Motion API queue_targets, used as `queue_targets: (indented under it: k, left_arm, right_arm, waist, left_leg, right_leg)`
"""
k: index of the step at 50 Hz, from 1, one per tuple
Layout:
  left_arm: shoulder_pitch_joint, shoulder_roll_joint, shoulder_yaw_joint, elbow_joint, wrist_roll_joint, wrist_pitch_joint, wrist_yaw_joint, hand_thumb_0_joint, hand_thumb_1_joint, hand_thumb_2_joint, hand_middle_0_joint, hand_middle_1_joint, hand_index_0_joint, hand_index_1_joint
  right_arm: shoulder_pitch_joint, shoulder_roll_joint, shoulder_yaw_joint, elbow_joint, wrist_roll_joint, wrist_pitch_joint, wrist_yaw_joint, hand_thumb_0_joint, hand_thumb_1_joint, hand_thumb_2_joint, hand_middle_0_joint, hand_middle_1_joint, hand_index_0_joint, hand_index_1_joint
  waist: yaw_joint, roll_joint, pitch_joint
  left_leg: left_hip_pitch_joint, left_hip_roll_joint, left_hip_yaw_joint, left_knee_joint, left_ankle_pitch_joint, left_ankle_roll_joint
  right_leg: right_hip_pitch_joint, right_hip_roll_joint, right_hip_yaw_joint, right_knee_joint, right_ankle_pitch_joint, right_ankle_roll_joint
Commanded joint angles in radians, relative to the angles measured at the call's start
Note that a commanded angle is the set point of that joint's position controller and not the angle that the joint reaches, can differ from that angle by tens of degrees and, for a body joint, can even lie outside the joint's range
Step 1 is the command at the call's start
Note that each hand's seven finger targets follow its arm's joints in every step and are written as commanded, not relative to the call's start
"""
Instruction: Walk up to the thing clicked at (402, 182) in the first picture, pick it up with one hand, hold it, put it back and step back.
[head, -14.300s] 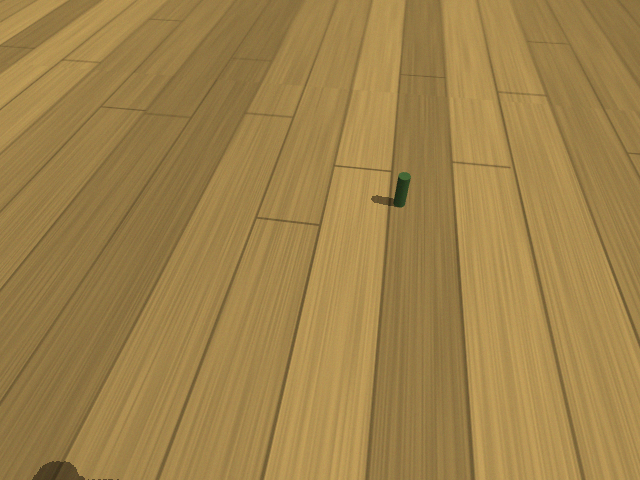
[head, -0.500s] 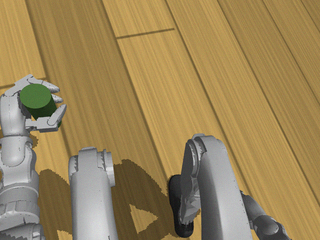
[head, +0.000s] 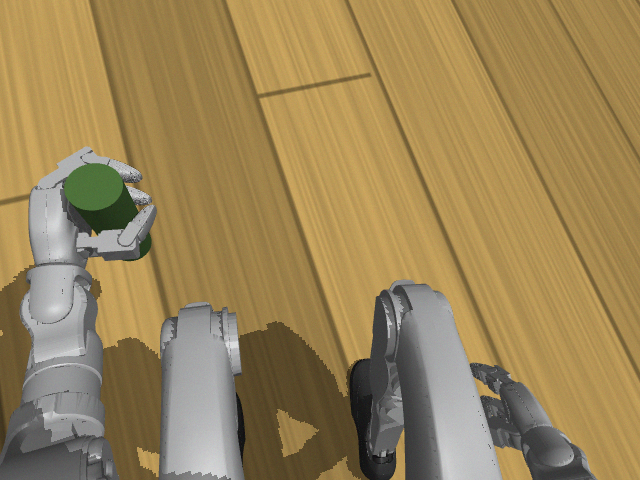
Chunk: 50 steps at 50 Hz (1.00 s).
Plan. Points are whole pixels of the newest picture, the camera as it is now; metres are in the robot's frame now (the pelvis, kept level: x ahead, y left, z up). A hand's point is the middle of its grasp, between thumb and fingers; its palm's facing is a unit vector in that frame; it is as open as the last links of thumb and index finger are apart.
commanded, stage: settle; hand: left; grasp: from the side
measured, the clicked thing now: (115, 219) +0.43 +0.23 -0.06
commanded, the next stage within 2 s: lift in 0.30 s
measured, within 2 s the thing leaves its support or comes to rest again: neither
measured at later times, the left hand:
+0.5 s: hand (115, 205) +0.43 +0.21 -0.02, palm faces +0.08 -0.99 -0.07, open 7.0 cm
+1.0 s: hand (83, 189) +0.40 +0.21 +0.07, palm faces +0.06 -1.00 -0.06, open 7.0 cm
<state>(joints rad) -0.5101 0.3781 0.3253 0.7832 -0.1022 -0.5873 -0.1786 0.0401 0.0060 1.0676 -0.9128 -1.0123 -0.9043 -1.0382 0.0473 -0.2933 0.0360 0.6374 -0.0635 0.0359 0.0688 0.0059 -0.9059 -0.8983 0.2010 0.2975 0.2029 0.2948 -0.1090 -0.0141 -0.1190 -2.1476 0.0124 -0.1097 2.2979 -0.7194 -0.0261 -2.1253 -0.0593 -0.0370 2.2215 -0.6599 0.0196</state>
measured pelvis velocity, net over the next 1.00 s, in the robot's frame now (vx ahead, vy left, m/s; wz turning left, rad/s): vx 0.01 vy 0.00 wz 0.03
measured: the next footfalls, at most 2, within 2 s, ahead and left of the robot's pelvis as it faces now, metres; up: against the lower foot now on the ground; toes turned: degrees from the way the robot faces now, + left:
none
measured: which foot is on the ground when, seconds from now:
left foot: down 0.00-1.00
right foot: down 0.00-1.00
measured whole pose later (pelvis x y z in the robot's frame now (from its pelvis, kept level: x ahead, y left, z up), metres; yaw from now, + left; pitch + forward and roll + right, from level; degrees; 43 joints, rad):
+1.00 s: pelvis +0.01 +0.00 +0.08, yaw +2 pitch +33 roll -3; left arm -0.37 0.31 0.27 0.54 -0.16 -0.45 -0.18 0.04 0.00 1.08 -0.91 -1.03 -0.90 -1.05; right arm 0.11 -0.27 0.00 0.60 0.00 0.00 0.02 0.01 -0.91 -0.90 0.20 0.30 0.20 0.29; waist -0.08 0.01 -0.18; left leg -1.91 0.02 -0.07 2.03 -0.69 -0.02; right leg -1.90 -0.06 -0.02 1.98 -0.65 0.02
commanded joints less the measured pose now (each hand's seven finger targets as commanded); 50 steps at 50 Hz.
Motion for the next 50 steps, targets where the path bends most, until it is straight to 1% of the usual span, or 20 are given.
queue_targets:
  k: [1, 7, 10, 15, 16, 19, 21, 23, 25, 29, 31, 33, 34, 38, 41, 43, 44, 46, 48, 50]
  left_arm:
    - [-0.308, 0.176, 0.047, -0.244, -0.039, -0.101, -0.009, 0.0, 0.448, 1.33, -1.365, -1.422, -1.344, -1.449]
    - [-0.331, 0.176, 0.042, -0.221, -0.031, -0.099, -0.006, 0.0, 0.462, 1.34, -1.364, -1.421, -1.344, -1.447]
    - [-0.353, 0.206, 0.07, -0.227, -0.028, -0.108, 0.002, 0.0, 0.482, 1.366, -1.367, -1.427, -1.345, -1.456]
    - [-0.303, 0.157, 0.055, -0.117, -0.029, -0.101, -0.004, 0.0, 0.473, 1.36, -1.355, -1.414, -1.335, -1.443]
    - [-0.38, 0.204, 0.073, -0.21, -0.027, -0.115, -0.001, 0.0, 0.484, 1.366, -1.358, -1.417, -1.337, -1.446]
    - [-0.376, 0.195, 0.077, -0.188, -0.023, -0.115, 0.0, 0.0, 0.484, 1.371, -1.36, -1.42, -1.339, -1.449]
    - [-0.383, 0.186, 0.065, -0.174, -0.029, -0.113, -0.005, 0.0, 0.491, 1.284, -1.38, -1.435, -1.392, -1.426]
    - [-0.326, 0.18, 0.064, -0.137, -0.031, -0.108, -0.01, 0.0, 0.395, 1.213, -1.307, -1.374, -1.316, -1.372]
    - [-0.391, 0.212, 0.078, -0.236, -0.039, -0.117, -0.017, 0.0, 0.398, 1.205, -1.303, -1.368, -1.311, -1.366]
    - [-0.316, 0.172, 0.058, -0.208, -0.063, -0.095, -0.042, 0.0, 0.459, 1.2, -1.291, -1.345, -1.3, -1.34]
    - [-0.332, 0.21, 0.08, -0.275, -0.075, -0.092, -0.044, 0.0, 0.433, 1.196, -1.295, -1.351, -1.304, -1.347]
    - [-0.361, 0.203, 0.06, -0.334, -0.077, -0.079, -0.041, 0.0, 0.422, 1.202, -1.29, -1.356, -1.302, -1.349]
    - [-0.274, 0.149, 0.04, -0.259, -0.079, -0.062, -0.039, 0.0, 0.423, 1.215, -1.288, -1.361, -1.299, -1.357]
    - [-0.303, 0.193, 0.053, -0.414, -0.083, -0.054, -0.029, 0.0, 0.441, 1.221, -1.284, -1.359, -1.296, -1.353]
    - [-0.248, 0.17, 0.049, -0.446, -0.095, -0.02, -0.017, 0.0, 0.478, 1.235, -1.286, -1.366, -1.299, -1.358]
    - [-0.153, 0.084, -0.001, -0.366, -0.101, 0.009, -0.017, 0.0, 0.499, 1.248, -1.289, -1.374, -1.304, -1.365]
    - [-0.128, 0.082, 0.004, -0.365, -0.101, 0.018, -0.014, 0.0, 0.473, 1.261, -1.295, -1.386, -1.31, -1.378]
    - [-0.176, 0.159, 0.038, -0.502, -0.092, 0.014, -0.001, 0.0, 0.432, 1.235, -1.278, -1.367, -1.293, -1.359]
    - [-0.199, 0.158, 0.008, -0.64, -0.093, 0.023, 0.0, 0.0, 0.447, 1.24, -1.284, -1.376, -1.301, -1.366]
    - [-0.141, 0.145, 0.012, -0.63, -0.097, 0.06, 0.022, 0.0, 0.48, 1.254, -1.28, -1.372, -1.294, -1.364]
  right_arm:
    - [0.117, -0.2, -0.081, -0.06, -0.002, -0.029, -0.017, 0.0, -0.898, -0.901, 0.2, 0.3, 0.199, 0.3]
    - [0.122, -0.19, -0.082, -0.056, -0.005, -0.037, -0.02, 0.0, -0.897, -0.901, 0.199, 0.3, 0.199, 0.3]
    - [0.14, -0.188, -0.082, -0.042, -0.006, -0.037, -0.021, 0.0, -0.893, -0.901, 0.199, 0.3, 0.199, 0.3]
    - [0.131, -0.189, -0.081, -0.051, -0.002, -0.039, -0.02, 0.0, -0.894, -0.901, 0.199, 0.3, 0.199, 0.3]
    - [0.144, -0.189, -0.079, -0.045, -0.005, -0.039, -0.019, 0.0, -0.891, -0.9, 0.199, 0.3, 0.199, 0.3]
    - [0.155, -0.185, -0.08, -0.041, -0.006, -0.038, -0.019, 0.0, -0.891, -0.9, 0.199, 0.3, 0.199, 0.3]
    - [0.149, -0.185, -0.08, -0.044, -0.005, -0.038, -0.019, 0.0, -0.933, -0.904, 0.2, 0.299, 0.2, 0.299]
    - [0.143, -0.189, -0.082, -0.048, -0.002, -0.039, -0.021, 0.0, -0.927, -0.903, 0.2, 0.299, 0.2, 0.299]
    - [0.156, -0.187, -0.083, -0.044, -0.001, -0.042, -0.022, 0.0, -0.928, -0.903, 0.2, 0.299, 0.2, 0.299]
    - [0.15, -0.193, -0.086, -0.064, 0.017, -0.048, -0.027, 0.0, -0.919, -0.901, 0.2, 0.299, 0.2, 0.299]
    - [0.156, -0.19, -0.091, -0.067, 0.022, -0.051, -0.033, 0.0, -0.923, -0.902, 0.2, 0.299, 0.2, 0.299]
    - [0.159, -0.184, -0.091, -0.065, 0.024, -0.055, -0.037, 0.0, -0.918, -0.901, 0.2, 0.299, 0.2, 0.299]
    - [0.149, -0.18, -0.089, -0.079, 0.03, -0.057, -0.038, 0.0, -0.919, -0.901, 0.2, 0.299, 0.2, 0.299]
    - [0.154, -0.181, -0.099, -0.09, 0.04, -0.06, -0.048, 0.0, -0.913, -0.9, 0.2, 0.299, 0.2, 0.299]
    - [0.159, -0.175, -0.103, -0.092, 0.05, -0.064, -0.055, 0.0, -0.905, -0.898, 0.2, 0.299, 0.2, 0.299]
    - [0.148, -0.169, -0.102, -0.104, 0.058, -0.068, -0.059, 0.0, -0.902, -0.897, 0.201, 0.299, 0.2, 0.299]
    - [0.145, -0.168, -0.102, -0.113, 0.062, -0.069, -0.061, 0.0, -0.901, -0.897, 0.2, 0.299, 0.2, 0.299]
    - [0.148, -0.162, -0.107, -0.121, 0.064, -0.07, -0.067, 0.0, -0.902, -0.897, 0.2, 0.299, 0.2, 0.299]
    - [0.151, -0.161, -0.11, -0.128, 0.068, -0.07, -0.069, 0.0, -0.901, -0.896, 0.2, 0.299, 0.2, 0.299]
    - [0.159, -0.156, -0.115, -0.12, 0.078, -0.072, -0.078, 0.0, -0.897, -0.896, 0.2, 0.299, 0.2, 0.299]
  waist:
    - [-0.012, 0.181, -0.669]
    - [-0.01, 0.183, -0.668]
    - [-0.002, 0.166, -0.68]
    - [-0.011, 0.149, -0.644]
    - [-0.003, 0.176, -0.665]
    - [-0.003, 0.166, -0.68]
    - [-0.01, 0.181, -0.666]
    - [-0.002, 0.164, -0.662]
    - [0.006, 0.191, -0.707]
    - [-0.005, 0.166, -0.682]
    - [0.01, 0.162, -0.723]
    - [0.009, 0.165, -0.712]
    - [0.004, 0.143, -0.676]
    - [0.027, 0.176, -0.729]
    - [0.032, 0.161, -0.732]
    - [0.009, 0.119, -0.654]
    - [0.011, 0.099, -0.641]
    - [0.045, 0.126, -0.717]
    - [0.051, 0.216, -0.759]
    - [0.049, 0.179, -0.727]
  left_leg:
    - [0.451, -0.019, 0.062, -0.31, 0.168, 0.041]
    - [0.448, -0.023, 0.073, -0.32, 0.165, 0.045]
    - [0.456, -0.023, 0.075, -0.318, 0.17, 0.046]
    - [0.451, -0.026, 0.07, -0.34, 0.159, 0.046]
    - [0.451, -0.025, 0.073, -0.34, 0.152, 0.044]
    - [0.468, -0.026, 0.074, -0.349, 0.155, 0.043]
    - [0.472, -0.026, 0.071, -0.356, 0.129, 0.042]
    - [0.472, -0.027, 0.078, -0.359, 0.125, 0.045]
    - [0.491, -0.027, 0.082, -0.365, 0.136, 0.043]
    - [0.496, -0.027, 0.07, -0.399, 0.12, 0.045]
    - [0.503, -0.029, 0.082, -0.396, 0.118, 0.05]
    - [0.498, -0.028, 0.089, -0.408, 0.107, 0.052]
    - [0.498, -0.029, 0.082, -0.428, 0.102, 0.051]
    - [0.566, -0.026, 0.077, -0.466, 0.11, 0.048]
    - [0.608, -0.024, 0.07, -0.495, 0.144, 0.046]
    - [0.591, -0.022, 0.065, -0.518, 0.134, 0.05]
    - [0.58, -0.022, 0.067, -0.523, 0.139, 0.054]
    - [0.638, -0.019, 0.078, -0.537, 0.162, 0.053]
    - [0.748, -0.018, 0.059, -0.601, 0.165, 0.04]
    - [0.782, -0.013, 0.047, -0.637, 0.156, 0.038]
  right_leg:
    - [0.371, 0.042, -0.047, -0.229, 0.17, -0.059]
    - [0.387, 0.039, -0.033, -0.251, 0.168, -0.058]
    - [0.402, 0.04, -0.03, -0.256, 0.167, -0.057]
    - [0.377, 0.037, -0.036, -0.26, 0.155, -0.058]
    - [0.391, 0.038, -0.034, -0.257, 0.148, -0.059]
    - [0.401, 0.039, -0.034, -0.263, 0.149, -0.059]
    - [0.378, 0.039, -0.034, -0.266, 0.13, -0.061]
    - [0.393, 0.038, -0.032, -0.281, 0.124, -0.058]
    - [0.415, 0.038, -0.027, -0.282, 0.135, -0.059]
    - [0.413, 0.037, -0.034, -0.3, 0.124, -0.059]
    - [0.457, 0.038, -0.022, -0.324, 0.121, -0.057]
    - [0.483, 0.037, -0.009, -0.349, 0.111, -0.056]
    - [0.472, 0.037, -0.016, -0.36, 0.104, -0.056]
    - [0.497, 0.037, -0.011, -0.388, 0.115, -0.061]
    - [0.528, 0.038, -0.008, -0.415, 0.142, -0.061]
    - [0.527, 0.038, -0.012, -0.446, 0.14, -0.058]
    - [0.547, 0.037, -0.01, -0.463, 0.147, -0.055]
    - [0.604, 0.036, 0.006, -0.485, 0.158, -0.057]
    - [0.596, 0.034, 0.0, -0.494, 0.16, -0.065]
    - [0.62, 0.035, -0.002, -0.531, 0.155, -0.061]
